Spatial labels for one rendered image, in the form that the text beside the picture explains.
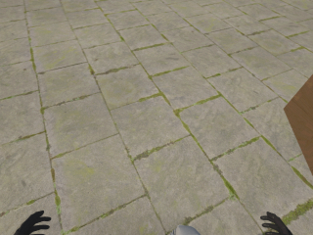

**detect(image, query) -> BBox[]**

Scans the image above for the robot right hand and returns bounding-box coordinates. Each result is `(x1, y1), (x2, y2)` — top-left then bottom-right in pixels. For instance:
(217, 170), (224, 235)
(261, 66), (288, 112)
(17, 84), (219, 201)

(260, 212), (292, 235)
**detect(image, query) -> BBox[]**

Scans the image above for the robot right thigh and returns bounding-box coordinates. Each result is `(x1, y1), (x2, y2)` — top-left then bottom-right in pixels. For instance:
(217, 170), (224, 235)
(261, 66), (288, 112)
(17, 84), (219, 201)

(170, 225), (201, 235)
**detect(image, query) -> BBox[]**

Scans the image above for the robot left hand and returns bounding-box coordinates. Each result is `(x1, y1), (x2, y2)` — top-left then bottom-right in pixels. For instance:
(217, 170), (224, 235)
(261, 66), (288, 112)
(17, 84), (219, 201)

(14, 211), (52, 235)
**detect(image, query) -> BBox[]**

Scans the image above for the pedestal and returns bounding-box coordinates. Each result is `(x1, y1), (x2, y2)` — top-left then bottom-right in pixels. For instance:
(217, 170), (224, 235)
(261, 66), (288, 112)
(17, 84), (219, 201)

(284, 74), (313, 176)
